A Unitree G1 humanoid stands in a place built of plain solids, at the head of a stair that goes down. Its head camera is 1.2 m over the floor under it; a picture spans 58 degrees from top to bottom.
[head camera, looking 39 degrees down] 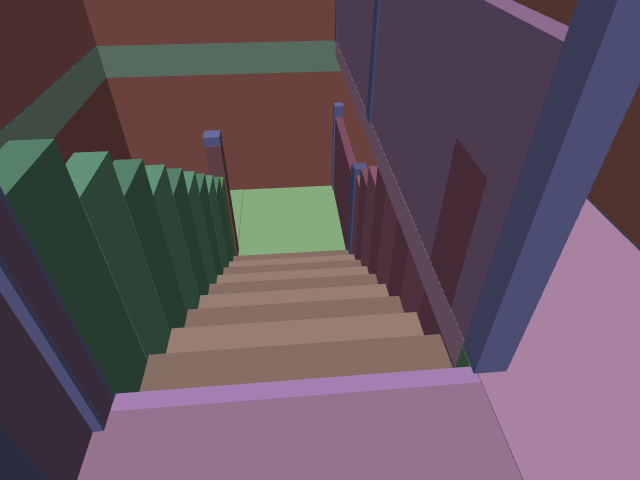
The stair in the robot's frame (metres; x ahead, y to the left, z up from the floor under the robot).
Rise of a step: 0.17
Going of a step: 0.27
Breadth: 1.13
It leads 5 degrees to the left of straight ahead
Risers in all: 10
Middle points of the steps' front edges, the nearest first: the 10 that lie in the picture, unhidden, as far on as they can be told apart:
0.78 0.06 0.00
1.05 0.09 -0.17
1.32 0.11 -0.34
1.59 0.13 -0.52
1.86 0.16 -0.69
2.13 0.18 -0.86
2.40 0.20 -1.04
2.67 0.23 -1.21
2.94 0.25 -1.38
3.20 0.27 -1.55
